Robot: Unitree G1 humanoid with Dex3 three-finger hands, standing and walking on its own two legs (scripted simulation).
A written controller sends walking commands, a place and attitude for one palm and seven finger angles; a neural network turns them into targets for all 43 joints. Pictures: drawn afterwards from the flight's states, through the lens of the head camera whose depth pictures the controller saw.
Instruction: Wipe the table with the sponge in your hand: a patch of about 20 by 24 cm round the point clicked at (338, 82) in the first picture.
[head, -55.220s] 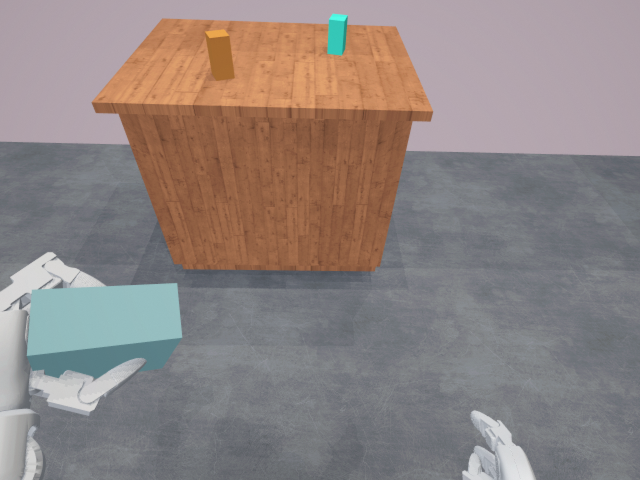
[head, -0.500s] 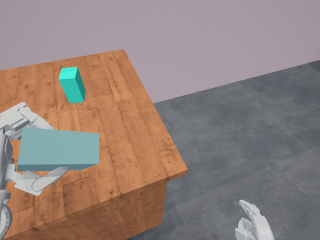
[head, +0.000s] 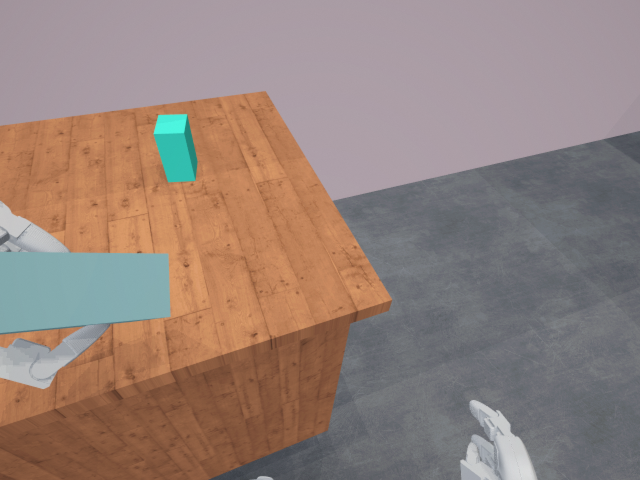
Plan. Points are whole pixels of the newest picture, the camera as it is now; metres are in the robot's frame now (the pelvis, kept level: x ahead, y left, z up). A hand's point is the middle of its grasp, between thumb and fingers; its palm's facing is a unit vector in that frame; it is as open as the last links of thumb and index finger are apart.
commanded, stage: step back with the hand held close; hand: left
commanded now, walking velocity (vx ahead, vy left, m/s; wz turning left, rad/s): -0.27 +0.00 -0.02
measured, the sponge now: (103, 293) +0.23 +0.22 +0.19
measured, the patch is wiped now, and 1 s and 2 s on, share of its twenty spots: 1.00 1.00 1.00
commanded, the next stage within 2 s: stop stepping back and stand still in 0.44 s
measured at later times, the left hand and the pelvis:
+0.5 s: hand (6, 423) +0.12 +0.21 +0.22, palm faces +0.32 -0.85 -0.43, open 9.5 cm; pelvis -0.12 +0.00 +0.01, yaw -5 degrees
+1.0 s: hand out of the picture -0.05 +0.23 +0.21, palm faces +0.43 -0.85 -0.32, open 9.5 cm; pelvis -0.26 -0.01 +0.00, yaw +1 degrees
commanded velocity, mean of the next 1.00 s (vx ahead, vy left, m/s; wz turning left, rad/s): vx -0.06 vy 0.01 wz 0.01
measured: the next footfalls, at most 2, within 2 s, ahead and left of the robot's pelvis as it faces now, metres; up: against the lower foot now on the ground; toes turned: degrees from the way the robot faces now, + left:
left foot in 0.20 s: +0.05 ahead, +0.12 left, +0.00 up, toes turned +0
right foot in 0.50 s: -0.09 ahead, -0.12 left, +0.00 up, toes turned -4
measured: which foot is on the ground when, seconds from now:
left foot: down 0.00-0.08, up 0.10-0.18, down 0.20-0.52, up 0.54-0.74, down 0.76-1.00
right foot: down 0.00-0.24, up 0.26-0.48, down 0.50-0.76, up 0.78-0.90, down 0.92-1.00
